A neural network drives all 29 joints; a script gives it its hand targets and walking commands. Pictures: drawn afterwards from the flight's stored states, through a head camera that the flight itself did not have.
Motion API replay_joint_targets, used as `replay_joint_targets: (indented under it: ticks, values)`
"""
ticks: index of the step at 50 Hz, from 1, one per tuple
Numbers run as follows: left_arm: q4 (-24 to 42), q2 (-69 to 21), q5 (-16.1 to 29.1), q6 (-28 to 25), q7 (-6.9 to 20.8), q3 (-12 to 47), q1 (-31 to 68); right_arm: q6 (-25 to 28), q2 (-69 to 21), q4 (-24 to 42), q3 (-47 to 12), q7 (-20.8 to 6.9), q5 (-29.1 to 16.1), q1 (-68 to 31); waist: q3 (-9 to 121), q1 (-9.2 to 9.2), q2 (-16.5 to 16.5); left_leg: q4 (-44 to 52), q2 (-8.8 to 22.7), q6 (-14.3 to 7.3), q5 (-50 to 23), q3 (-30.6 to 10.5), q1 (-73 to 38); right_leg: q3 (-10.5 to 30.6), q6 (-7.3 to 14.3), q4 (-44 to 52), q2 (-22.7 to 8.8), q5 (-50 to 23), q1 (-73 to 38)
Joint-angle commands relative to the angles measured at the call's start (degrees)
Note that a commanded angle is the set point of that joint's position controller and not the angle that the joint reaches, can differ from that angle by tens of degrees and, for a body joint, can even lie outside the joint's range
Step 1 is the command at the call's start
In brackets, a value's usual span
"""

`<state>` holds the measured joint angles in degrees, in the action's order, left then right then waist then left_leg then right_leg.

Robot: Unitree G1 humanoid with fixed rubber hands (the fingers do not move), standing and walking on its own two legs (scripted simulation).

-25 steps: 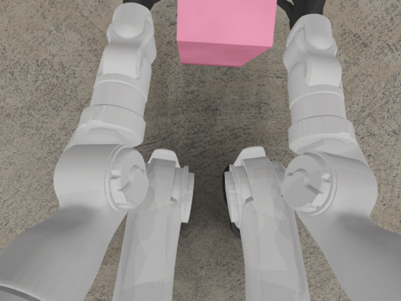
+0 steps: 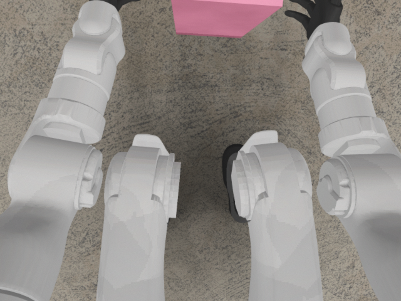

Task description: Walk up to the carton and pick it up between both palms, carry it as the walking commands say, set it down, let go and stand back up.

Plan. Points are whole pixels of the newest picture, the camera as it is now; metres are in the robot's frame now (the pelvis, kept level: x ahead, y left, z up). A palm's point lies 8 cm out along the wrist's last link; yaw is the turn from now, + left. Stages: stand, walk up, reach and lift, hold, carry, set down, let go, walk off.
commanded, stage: set down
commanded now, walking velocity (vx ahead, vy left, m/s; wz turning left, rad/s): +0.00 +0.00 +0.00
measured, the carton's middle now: out of the picture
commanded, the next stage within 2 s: let go in 1.38 s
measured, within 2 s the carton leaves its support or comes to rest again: neither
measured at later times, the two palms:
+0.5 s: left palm out of the picture +0.53 +0.13 -0.07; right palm out of the picture +0.51 -0.18 -0.07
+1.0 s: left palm out of the picture +0.53 +0.14 +0.08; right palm out of the picture +0.52 -0.17 +0.09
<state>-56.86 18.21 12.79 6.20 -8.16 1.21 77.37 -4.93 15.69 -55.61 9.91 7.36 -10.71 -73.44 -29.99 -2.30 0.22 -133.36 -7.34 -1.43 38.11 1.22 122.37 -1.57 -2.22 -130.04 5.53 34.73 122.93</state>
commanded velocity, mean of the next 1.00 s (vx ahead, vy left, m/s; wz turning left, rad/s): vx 0.00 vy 0.00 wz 0.00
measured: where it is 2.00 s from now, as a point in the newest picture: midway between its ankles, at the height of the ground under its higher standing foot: (199, 201)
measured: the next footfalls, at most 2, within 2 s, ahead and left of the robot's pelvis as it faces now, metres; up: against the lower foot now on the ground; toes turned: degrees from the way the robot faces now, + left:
none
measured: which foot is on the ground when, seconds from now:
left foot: down 0.00-1.00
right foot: down 0.00-1.00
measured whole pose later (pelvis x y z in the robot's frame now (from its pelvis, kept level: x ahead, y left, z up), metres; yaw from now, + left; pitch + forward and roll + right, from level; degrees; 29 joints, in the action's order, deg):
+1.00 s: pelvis -0.01 -0.01 +0.21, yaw +1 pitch +26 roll -1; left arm -37.5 18.7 7.6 21.8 -6.9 -7.2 75.4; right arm -22.6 11.8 -31.9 12.6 12.5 -6.2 -73.3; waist -30.1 -2.9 -0.1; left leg -91.6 -6.6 -0.5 28.1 -1.9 89.4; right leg 1.2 -0.5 -89.7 4.8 25.5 90.3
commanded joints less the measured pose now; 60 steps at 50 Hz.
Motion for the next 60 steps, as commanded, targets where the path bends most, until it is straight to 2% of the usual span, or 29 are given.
replay_joint_targets:
  ticks: [1, 3, 5, 7, 10, 11, 14, 15, 21, 22, 23, 24, 25, 26, 29, 31, 33, 37, 38, 41, 44, 47, 49, 51, 52, 53, 55, 57, 60]
  values:
    - [10.3, 4.2, -2.0, -1.7, -0.5, -1.5, 27.5, 1.9, 4.1, 8.5, -0.3, -0.2, -2.2, -21.9, 90.3, -1.28, -5.3, 16.5, 4.8, 2.5, -20.9, -4.2, -37.5, -0.4, 1.9, 10.8, -2.5, -20.6, -31.2]
    - [15.0, 4.4, -1.1, -1.1, -0.9, -3.0, 26.8, 1.5, 6.4, 16.6, -0.4, 0.9, -2.4, -25.7, 95.6, -1.06, -1.1, 16.2, 4.1, 2.1, -22.1, -2.8, -38.4, -0.3, 1.9, 12.8, -1.8, -21.3, -35.5]
    - [16.7, 8.1, -2.3, -0.3, -1.7, -2.5, 26.8, -0.4, 5.4, 18.9, -1.2, 1.6, -4.6, -24.7, 103.4, 0.05, -5.4, 17.5, 4.2, 1.7, -22.3, -3.5, -47.7, -1.0, 1.4, 12.6, -1.8, -21.5, -37.9]
    - [17.6, 3.8, -1.9, 1.0, -1.8, -2.8, 26.6, -1.0, 7.2, 15.1, 2.2, 1.9, -1.0, -22.0, 100.8, -2.71, -7.4, 17.6, 4.1, 2.6, -21.4, -2.8, -45.9, -0.4, 2.9, 14.4, -2.4, -19.8, -36.1]
    - [17.8, 5.1, -2.4, 2.4, -1.9, -4.9, 23.7, -2.4, 7.8, 17.9, 3.7, 2.9, 1.3, -20.4, 105.9, -3.62, -3.9, 19.7, 2.5, 2.5, -21.3, -2.4, -46.9, -0.9, 2.3, 17.1, -2.0, -21.3, -42.5]
    - [19.4, 7.4, -3.7, 2.8, -2.1, -8.2, 21.0, -3.4, 6.9, 23.0, 2.2, 3.4, 0.0, -20.1, 113.1, -0.37, -2.8, 19.4, 2.3, 2.4, -25.0, -0.8, -49.2, -1.0, 2.0, 17.7, -0.9, -24.9, -47.3]
    - [26.5, 6.6, -4.8, 3.8, -2.7, -9.7, 20.5, -4.8, 5.2, 27.7, 1.9, 4.0, 1.4, -16.5, 119.7, -1.08, -2.2, 21.1, 2.3, 1.7, -29.6, -1.3, -50.1, -1.2, 1.7, 17.3, -0.3, -30.4, -51.7]
    - [26.4, 3.1, -4.8, 4.7, -2.1, -6.2, 19.3, -6.3, 3.4, 25.4, 0.9, 4.2, 1.5, -13.8, 116.9, -1.73, -6.2, 21.8, 1.8, 2.8, -29.2, 0.1, -52.0, -0.9, 2.5, 20.2, -0.2, -29.0, -49.6]
    - [33.0, 3.4, -2.6, 7.8, -0.7, -8.0, 20.1, -9.2, 2.3, 37.5, 2.4, 5.4, 3.2, -16.2, 119.4, -3.43, 0.4, 27.2, 1.3, 1.0, -27.9, -0.6, -49.0, -1.0, 1.5, 23.6, -0.3, -32.5, -60.2]
    - [38.8, 8.1, -5.7, 8.2, -1.2, -11.6, 21.1, -9.9, 4.4, 41.6, 2.5, 5.9, 2.3, -16.6, 125.7, -0.71, -4.1, 27.9, 0.9, 1.7, -28.7, 0.6, -51.0, 1.2, 2.5, 24.8, -0.1, -36.8, -66.4]
    - [34.0, 6.3, -3.2, 9.1, -0.7, -8.8, 21.6, -11.3, 1.6, 36.9, -0.6, 5.2, 1.6, -17.5, 120.5, -1.97, 0.4, 29.5, 1.0, 1.4, -24.6, 1.3, -47.1, 0.2, 2.0, 27.0, -0.5, -33.4, -65.7]
    - [28.4, 6.0, -4.7, 9.9, -0.2, -8.6, 18.3, -11.6, 1.1, 33.8, -0.1, 5.5, 2.9, -16.5, 113.4, -0.32, -2.0, 30.8, 1.1, 0.7, -20.7, 0.7, -44.2, 1.0, 2.2, 26.9, -0.6, -28.1, -62.0]
    - [33.4, 8.9, -5.3, 9.3, -0.4, -12.4, 20.3, -11.0, 3.0, 40.4, 1.8, 6.0, 2.9, -19.3, 116.8, 0.32, 2.5, 31.0, 0.7, 0.5, -21.2, 1.3, -44.6, 1.5, 1.7, 28.6, -0.2, -29.5, -66.1]
    - [33.0, 8.3, -4.5, 9.4, 0.2, -10.2, 18.7, -11.3, 2.3, 44.1, 0.5, 6.0, 1.4, -19.8, 121.1, -0.32, -0.5, 31.7, 0.9, 0.4, -24.4, 0.8, -48.0, 2.1, 1.3, 28.3, -0.2, -34.8, -70.0]
    - [25.3, 8.5, -4.8, 10.3, 1.2, -11.0, 17.5, -12.5, 2.7, 32.6, 1.5, 5.7, 5.1, -16.5, 112.9, -1.30, -0.2, 35.1, 0.9, 1.1, -21.0, 1.0, -41.7, 2.5, 1.7, 31.1, -0.9, -31.6, -69.2]
    - [34.4, 12.3, -6.4, 9.1, 0.8, -14.7, 17.4, -12.0, 3.0, 39.0, 3.0, 5.9, 4.0, -17.3, 118.8, 0.73, 2.4, 35.9, 0.9, 0.9, -23.2, 0.8, -47.1, 3.2, 1.6, 33.2, -0.9, -33.2, -73.1]
    - [28.2, 7.2, -4.5, 10.5, 1.0, -9.9, 20.9, -13.9, -0.8, 30.7, -1.1, 5.1, 1.9, -17.5, 115.7, 1.63, -1.8, 39.9, 0.9, 1.4, -21.3, 1.5, -50.1, 1.4, 1.7, 35.8, -0.6, -27.5, -70.5]
    - [28.8, 10.7, -5.9, 10.8, 1.5, -12.7, 17.4, -13.5, 1.6, 38.9, 2.2, 5.9, 4.4, -19.2, 123.5, -1.34, 0.9, 41.4, 0.3, 1.5, -27.1, 1.0, -55.3, 1.5, 1.2, 38.6, -0.1, -35.6, -77.7]
    - [31.3, 8.9, -5.8, 10.7, 1.4, -11.2, 18.7, -13.8, 1.6, 36.0, 2.6, 5.8, 3.7, -16.9, 122.8, 0.31, -2.9, 42.4, 0.6, 1.3, -28.2, 0.4, -58.3, 2.3, 1.1, 37.9, -0.2, -35.0, -73.3]
    - [31.9, 7.2, -2.2, 13.7, 0.9, -8.1, 19.0, -15.8, 3.0, 37.7, 1.8, 5.0, 3.4, -18.8, 123.3, -2.31, -1.6, 47.1, 0.5, 1.5, -27.4, -0.6, -66.9, -0.3, 1.3, 43.2, 0.1, -28.2, -73.2]
    - [34.8, 9.0, -5.9, 13.9, 0.2, -10.8, 23.8, -16.3, 2.8, 36.7, 1.6, 4.9, 3.0, -20.8, 122.8, 1.19, -4.2, 49.6, 0.7, 1.9, -23.2, 0.1, -67.2, 0.7, 1.6, 46.5, -0.4, -24.9, -73.6]
    - [31.8, 8.2, -4.7, 13.0, 1.4, -9.6, 24.2, -15.5, 3.3, 34.0, 3.7, 5.3, 6.0, -20.2, 119.0, -4.02, -2.4, 51.7, 0.9, 2.2, -25.5, -0.7, -66.0, 0.7, 1.3, 48.8, 0.0, -27.8, -75.5]
    - [32.0, 8.3, -6.0, 12.5, 1.4, -8.7, 20.1, -14.7, 2.9, 33.8, 4.5, 5.5, 4.7, -16.3, 121.5, -3.12, -6.8, 53.3, 1.2, 2.7, -29.0, -1.7, -72.2, 0.3, 2.2, 49.2, 0.1, -31.6, -77.7]
    - [28.8, 8.0, -5.9, 13.3, 0.7, -8.4, 18.7, -14.6, 4.3, 32.5, 5.8, 4.3, 6.3, -16.7, 121.7, -4.97, -4.4, 56.1, 1.4, 2.4, -29.5, -2.2, -76.3, -0.9, 1.5, 52.3, 0.2, -29.6, -76.1]
    - [35.2, 6.8, -5.3, 12.9, 0.5, -8.7, 23.4, -14.4, 3.0, 37.6, 3.2, 4.3, 3.4, -18.6, 122.3, -1.55, -6.4, 56.4, 1.2, 2.5, -28.7, -1.0, -78.5, 0.6, 2.4, 53.4, 0.0, -29.0, -77.9]
    - [36.8, 7.5, -5.3, 12.6, 0.0, -9.5, 22.8, -14.2, 5.9, 39.5, 4.5, 4.1, 4.8, -19.8, 125.0, -1.55, -4.5, 58.0, 0.6, 2.6, -29.9, -1.2, -79.3, 0.3, 2.0, 54.0, 0.7, -29.8, -80.3]
    - [27.8, 6.7, -7.1, 13.6, 0.5, -9.9, 17.6, -15.3, 4.3, 33.6, 3.4, 3.9, 5.3, -16.5, 119.2, -0.83, -5.1, 60.9, 1.0, 2.5, -29.1, -1.8, -79.3, 0.9, 1.9, 56.3, 0.2, -29.4, -80.5]
    - [27.1, 4.1, -5.9, 12.9, 1.2, -8.8, 17.7, -13.7, 4.0, 34.7, 4.8, 3.4, 7.7, -15.8, 115.0, -4.80, -0.6, 63.2, 1.1, 2.0, -31.2, -2.6, -75.9, -0.1, 0.3, 57.7, -0.1, -33.0, -83.1]
    - [32.6, 6.7, -7.5, 12.7, 0.7, -9.1, 18.3, -13.9, 3.1, 38.4, 4.4, 3.2, 5.0, -14.9, 124.1, -4.33, -6.1, 64.8, 1.7, 2.5, -37.9, -3.5, -92.1, -0.8, 1.7, 60.9, 0.3, -34.1, -82.2]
